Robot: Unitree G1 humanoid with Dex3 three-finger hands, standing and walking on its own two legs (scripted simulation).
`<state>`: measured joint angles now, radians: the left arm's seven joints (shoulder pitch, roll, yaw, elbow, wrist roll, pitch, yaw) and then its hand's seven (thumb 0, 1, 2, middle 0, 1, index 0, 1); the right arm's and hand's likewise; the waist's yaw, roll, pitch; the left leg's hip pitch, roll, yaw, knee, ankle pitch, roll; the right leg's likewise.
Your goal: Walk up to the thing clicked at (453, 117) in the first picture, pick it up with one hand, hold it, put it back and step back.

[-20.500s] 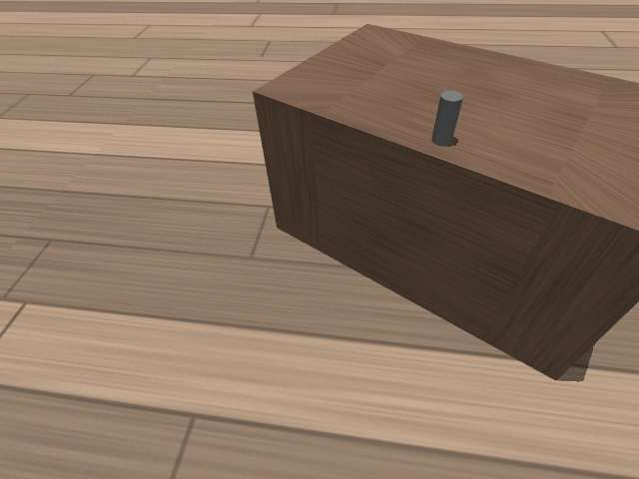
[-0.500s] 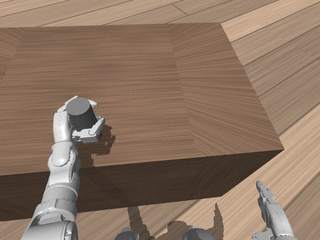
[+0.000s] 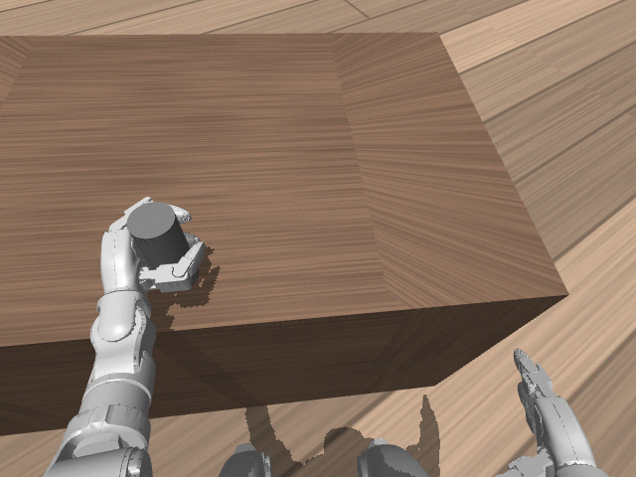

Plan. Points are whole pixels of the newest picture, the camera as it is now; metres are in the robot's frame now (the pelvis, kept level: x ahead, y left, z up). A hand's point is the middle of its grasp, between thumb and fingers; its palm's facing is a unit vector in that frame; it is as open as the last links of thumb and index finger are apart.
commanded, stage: lower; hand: left
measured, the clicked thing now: (167, 250) +0.41 +0.18 +0.02
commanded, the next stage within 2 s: loosen in 0.20 s
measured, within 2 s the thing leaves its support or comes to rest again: rests again in 0.02 s
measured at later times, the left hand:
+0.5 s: hand (177, 255) +0.41 +0.17 +0.01, palm faces +0.11 -0.99 +0.01, open 7.4 cm
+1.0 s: hand (179, 254) +0.41 +0.17 +0.01, palm faces +0.10 -1.00 +0.02, open 12.9 cm
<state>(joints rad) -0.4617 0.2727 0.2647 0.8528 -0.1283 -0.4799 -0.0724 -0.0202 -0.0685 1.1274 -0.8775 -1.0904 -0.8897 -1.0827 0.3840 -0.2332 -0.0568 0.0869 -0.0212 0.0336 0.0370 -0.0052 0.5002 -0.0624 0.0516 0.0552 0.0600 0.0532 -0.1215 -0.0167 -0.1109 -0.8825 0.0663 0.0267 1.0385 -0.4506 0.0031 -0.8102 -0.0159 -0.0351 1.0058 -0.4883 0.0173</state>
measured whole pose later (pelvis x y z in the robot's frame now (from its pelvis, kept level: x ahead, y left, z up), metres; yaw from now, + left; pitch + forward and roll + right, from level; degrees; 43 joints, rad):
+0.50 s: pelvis -0.01 +0.00 -0.02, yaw +0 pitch +18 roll -2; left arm -0.50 0.28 0.29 0.89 -0.12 -0.53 -0.06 -0.02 -0.09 1.03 -0.90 -1.05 -0.92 -1.04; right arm 0.41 -0.24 -0.06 0.01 -0.03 0.05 0.04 -0.01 0.50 -0.05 0.05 0.06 0.06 0.05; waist -0.14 -0.01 -0.12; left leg -0.98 0.07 0.02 1.12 -0.46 0.00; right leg -0.91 -0.02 -0.04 1.09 -0.51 0.02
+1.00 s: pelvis -0.01 +0.00 -0.02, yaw +0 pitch +19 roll -2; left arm -0.48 0.27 0.29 0.85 -0.13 -0.51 -0.07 -0.01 -0.26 0.30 -0.57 -0.43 -0.57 -0.42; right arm 0.42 -0.25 -0.06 0.01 -0.03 0.06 0.04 -0.01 0.50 -0.05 0.05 0.06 0.06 0.05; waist -0.13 -0.02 -0.13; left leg -0.97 0.07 0.02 1.12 -0.48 0.00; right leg -0.90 -0.02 -0.03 1.09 -0.52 0.02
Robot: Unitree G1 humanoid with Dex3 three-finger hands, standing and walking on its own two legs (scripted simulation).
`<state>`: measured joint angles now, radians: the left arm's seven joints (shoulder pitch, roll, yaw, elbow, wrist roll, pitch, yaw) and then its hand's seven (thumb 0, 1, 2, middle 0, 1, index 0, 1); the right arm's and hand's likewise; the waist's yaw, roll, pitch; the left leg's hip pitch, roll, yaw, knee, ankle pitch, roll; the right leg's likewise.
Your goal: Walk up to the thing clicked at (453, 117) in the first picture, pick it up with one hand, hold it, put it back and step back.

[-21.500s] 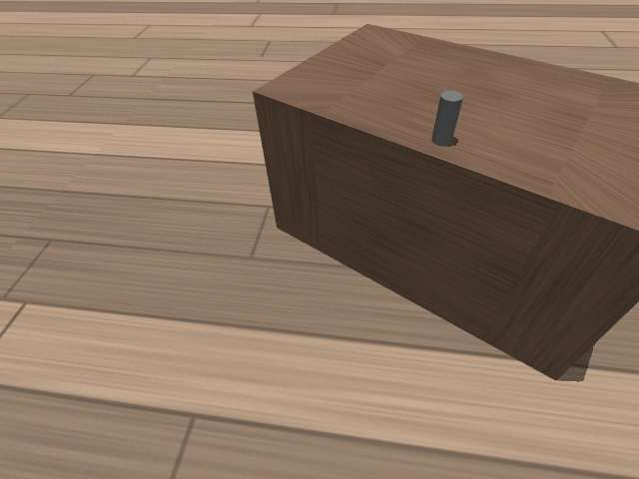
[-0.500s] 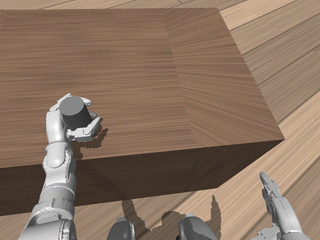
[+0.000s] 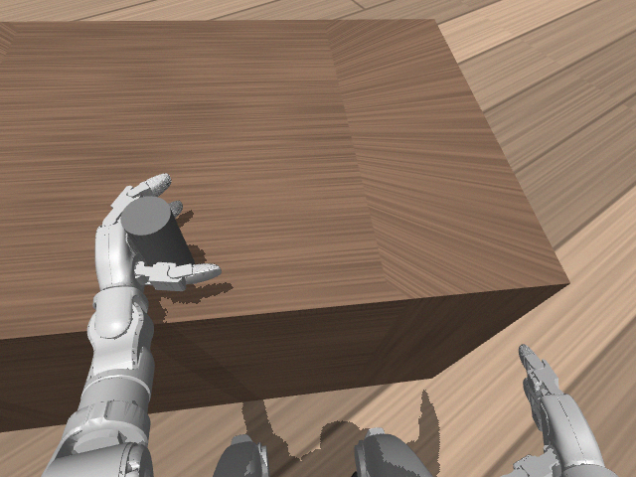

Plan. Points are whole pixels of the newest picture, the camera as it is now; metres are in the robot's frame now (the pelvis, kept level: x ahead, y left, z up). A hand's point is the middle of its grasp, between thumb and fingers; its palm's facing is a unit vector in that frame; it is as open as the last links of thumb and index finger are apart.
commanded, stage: withdraw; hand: left
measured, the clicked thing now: (162, 244) +0.42 +0.18 +0.03
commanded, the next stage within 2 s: rise in 0.30 s
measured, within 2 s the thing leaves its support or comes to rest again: neither
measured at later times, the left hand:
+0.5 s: hand (84, 181) +0.44 +0.23 +0.13, palm faces +0.11 -0.98 -0.14, open 15.8 cm
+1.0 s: hand (33, 348) +0.28 +0.26 +0.10, palm faces +0.30 -0.90 -0.32, open 17.5 cm
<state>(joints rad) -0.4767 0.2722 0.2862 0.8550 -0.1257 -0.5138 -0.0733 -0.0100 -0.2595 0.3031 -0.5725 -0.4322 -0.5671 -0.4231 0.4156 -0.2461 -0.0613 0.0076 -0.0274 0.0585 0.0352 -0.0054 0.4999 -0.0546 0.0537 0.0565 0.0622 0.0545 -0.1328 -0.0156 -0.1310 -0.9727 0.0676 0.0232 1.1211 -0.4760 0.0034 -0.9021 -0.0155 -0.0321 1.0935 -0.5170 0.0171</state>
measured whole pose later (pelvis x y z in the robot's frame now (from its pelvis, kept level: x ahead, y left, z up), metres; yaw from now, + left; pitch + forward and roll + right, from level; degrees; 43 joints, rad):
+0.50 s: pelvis +0.00 +0.00 +0.03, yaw +0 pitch +13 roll -1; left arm -0.61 0.47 0.30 0.91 -0.10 -0.23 -0.17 -0.01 -0.37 0.15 -0.21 -0.20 -0.22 -0.17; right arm 0.36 -0.24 -0.05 0.20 0.03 0.10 -0.01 -0.01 0.53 -0.05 0.05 0.06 0.06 0.06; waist -0.09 0.02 -0.11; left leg -0.74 0.06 0.05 0.92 -0.40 0.01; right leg -0.68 -0.02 -0.01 0.89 -0.44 0.03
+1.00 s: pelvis +0.02 +0.00 +0.06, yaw +1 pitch +6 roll +0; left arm 0.18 0.32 0.22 0.14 -0.06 -0.02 0.05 -0.02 -0.58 0.05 -0.08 -0.07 -0.07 -0.07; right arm 0.36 -0.24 -0.08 0.32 0.07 0.08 -0.06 0.00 0.47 -0.08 0.05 0.06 0.06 0.06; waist 0.02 0.03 -0.08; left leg -0.47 0.03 0.05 0.71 -0.35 0.00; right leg -0.41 -0.04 -0.02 0.71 -0.40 0.02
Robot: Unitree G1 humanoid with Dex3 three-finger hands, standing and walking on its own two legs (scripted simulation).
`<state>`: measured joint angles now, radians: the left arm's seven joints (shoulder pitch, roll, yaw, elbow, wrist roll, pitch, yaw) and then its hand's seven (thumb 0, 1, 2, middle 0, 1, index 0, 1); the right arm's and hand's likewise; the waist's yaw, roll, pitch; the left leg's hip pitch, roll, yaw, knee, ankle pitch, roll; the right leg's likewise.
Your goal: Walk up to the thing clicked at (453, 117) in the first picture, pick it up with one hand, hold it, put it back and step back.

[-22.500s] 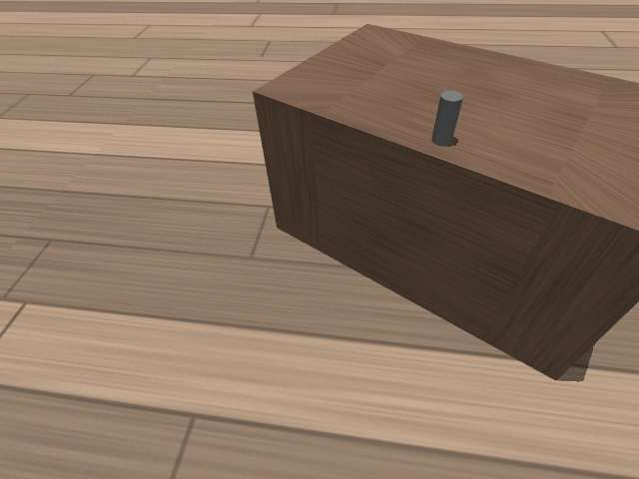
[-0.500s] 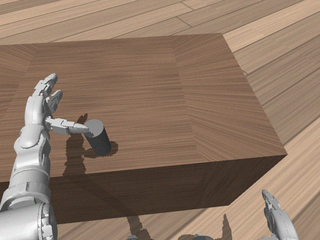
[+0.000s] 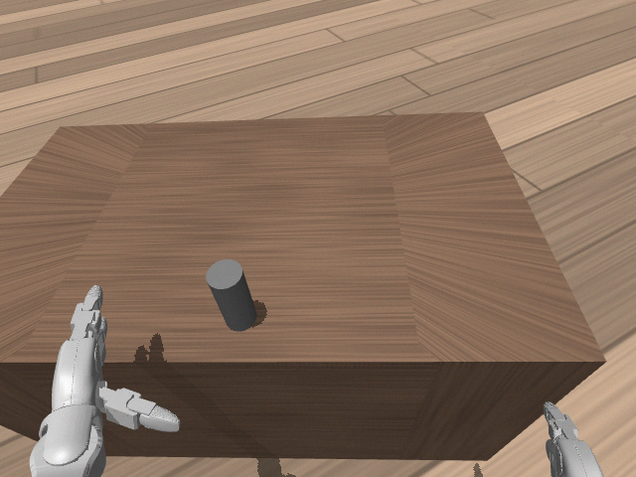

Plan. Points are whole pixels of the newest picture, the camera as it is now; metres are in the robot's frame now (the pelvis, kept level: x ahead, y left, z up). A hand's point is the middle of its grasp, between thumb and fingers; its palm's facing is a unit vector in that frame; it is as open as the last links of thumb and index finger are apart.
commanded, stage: sink last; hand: left
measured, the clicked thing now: (233, 297) +0.40 +0.18 -0.04
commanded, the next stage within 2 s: home in 0.76 s
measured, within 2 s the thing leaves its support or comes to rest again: neither
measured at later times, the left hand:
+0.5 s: hand (87, 457) +0.15 +0.27 +0.04, palm faces +0.37 -0.83 -0.41, open 17.4 cm
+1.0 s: hand (88, 462) +0.15 +0.27 +0.03, palm faces +0.36 -0.85 -0.39, open 17.3 cm
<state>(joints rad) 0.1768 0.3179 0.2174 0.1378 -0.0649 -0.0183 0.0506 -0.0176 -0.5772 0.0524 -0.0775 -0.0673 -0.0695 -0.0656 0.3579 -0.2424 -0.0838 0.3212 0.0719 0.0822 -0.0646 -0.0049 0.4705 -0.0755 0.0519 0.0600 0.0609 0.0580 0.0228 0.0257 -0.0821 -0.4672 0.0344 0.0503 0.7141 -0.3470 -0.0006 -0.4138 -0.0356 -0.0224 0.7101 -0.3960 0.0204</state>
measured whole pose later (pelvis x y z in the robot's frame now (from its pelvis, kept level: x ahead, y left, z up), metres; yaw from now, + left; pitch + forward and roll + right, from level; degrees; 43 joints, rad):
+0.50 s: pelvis -0.02 -0.01 +0.00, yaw +1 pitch +1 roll +1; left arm 0.45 0.31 0.27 -0.03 -0.05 -0.06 0.07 -0.02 -0.51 0.01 -0.05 -0.05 -0.06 -0.02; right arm 0.34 -0.23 -0.10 0.45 0.03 -0.03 -0.09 -0.01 0.52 -0.06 0.05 0.06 0.06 0.06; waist 0.05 0.03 -0.03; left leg -0.39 0.02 0.03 0.66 -0.29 -0.01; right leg -0.34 -0.04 -0.04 0.69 -0.37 0.01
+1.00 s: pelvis -0.02 -0.01 +0.02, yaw +1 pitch -1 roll +0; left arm 0.41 0.29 0.25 0.13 -0.03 -0.17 0.07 -0.02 -0.51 0.05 -0.07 -0.07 -0.07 -0.05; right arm 0.26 -0.23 -0.08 0.58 0.02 -0.10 -0.08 0.00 0.36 -0.17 0.08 0.10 0.09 0.10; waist 0.05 0.02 0.03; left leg -0.26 0.02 0.04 0.52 -0.23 0.00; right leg -0.22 -0.05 -0.04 0.55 -0.30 0.01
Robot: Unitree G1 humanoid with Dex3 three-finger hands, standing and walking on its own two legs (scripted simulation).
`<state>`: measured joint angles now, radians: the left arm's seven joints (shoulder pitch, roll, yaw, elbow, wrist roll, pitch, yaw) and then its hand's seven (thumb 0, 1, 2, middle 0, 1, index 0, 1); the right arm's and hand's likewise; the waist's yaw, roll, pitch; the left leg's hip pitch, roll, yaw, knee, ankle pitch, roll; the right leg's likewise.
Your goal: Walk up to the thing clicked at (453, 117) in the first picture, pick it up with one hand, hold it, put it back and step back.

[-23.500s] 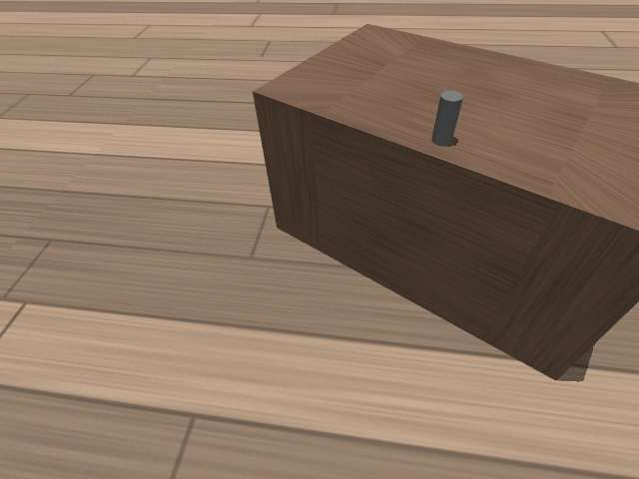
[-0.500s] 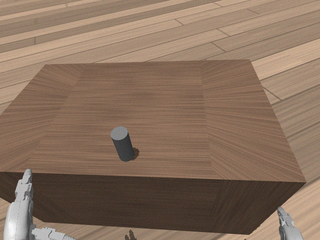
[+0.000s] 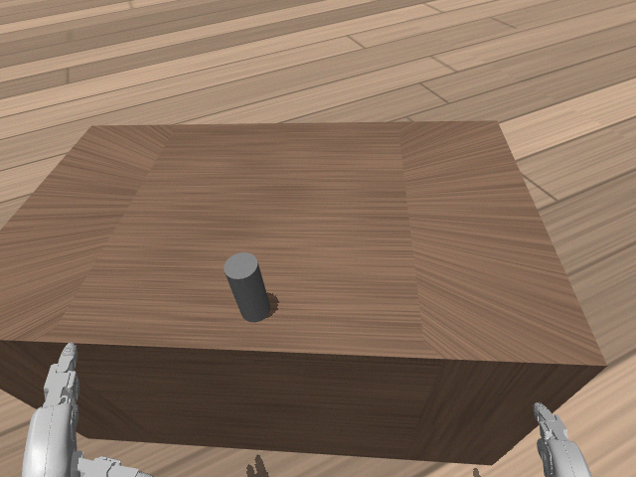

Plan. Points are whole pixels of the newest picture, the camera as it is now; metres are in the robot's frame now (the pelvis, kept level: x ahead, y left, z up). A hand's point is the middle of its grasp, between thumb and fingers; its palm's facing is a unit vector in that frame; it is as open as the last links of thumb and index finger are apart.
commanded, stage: home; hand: left
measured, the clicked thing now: (248, 289) +0.42 +0.17 -0.05
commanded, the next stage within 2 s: none
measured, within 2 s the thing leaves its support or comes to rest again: neither
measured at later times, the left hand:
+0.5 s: hand (227, 442) +0.19 +0.17 -0.10, palm faces +0.08 -0.98 -0.19, open 17.5 cm
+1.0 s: hand out of the picture +0.13 +0.23 -0.13, palm faces -0.07 -0.93 -0.37, open 17.6 cm
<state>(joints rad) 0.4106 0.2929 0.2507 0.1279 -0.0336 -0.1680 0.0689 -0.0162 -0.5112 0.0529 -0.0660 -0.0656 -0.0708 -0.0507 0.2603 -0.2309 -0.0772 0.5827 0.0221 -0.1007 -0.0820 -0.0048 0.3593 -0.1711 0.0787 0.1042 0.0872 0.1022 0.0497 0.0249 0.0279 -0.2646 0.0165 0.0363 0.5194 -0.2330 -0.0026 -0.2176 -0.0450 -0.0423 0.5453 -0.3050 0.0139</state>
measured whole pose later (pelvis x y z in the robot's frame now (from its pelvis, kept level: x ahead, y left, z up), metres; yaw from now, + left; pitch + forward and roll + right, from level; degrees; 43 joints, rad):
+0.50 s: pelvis +0.01 +0.00 +0.01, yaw -1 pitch -1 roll +0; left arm 0.20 0.17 0.02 0.57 -0.01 -0.08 0.06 -0.02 -0.55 0.05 -0.06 -0.05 -0.06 -0.05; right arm 0.19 -0.19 0.01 0.63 0.02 -0.06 -0.06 0.01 -0.81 -0.85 0.19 0.29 0.20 0.29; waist 0.01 -0.02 0.04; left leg -0.22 0.03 0.05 0.45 -0.22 0.00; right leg -0.17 -0.03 -0.03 0.45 -0.27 0.01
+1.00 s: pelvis +0.02 +0.00 +0.01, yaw -1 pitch -2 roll +0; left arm 0.19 0.33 -0.01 0.90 0.04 -0.03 0.01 -0.01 -0.57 0.04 -0.06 -0.05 -0.06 -0.04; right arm 0.20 -0.33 -0.01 0.90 -0.03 -0.01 0.02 0.01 -0.90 -0.90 0.20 0.31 0.21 0.30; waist -0.01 0.02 0.01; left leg -0.20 0.04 0.04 0.46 -0.23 -0.01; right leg -0.14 -0.02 -0.04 0.46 -0.28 0.01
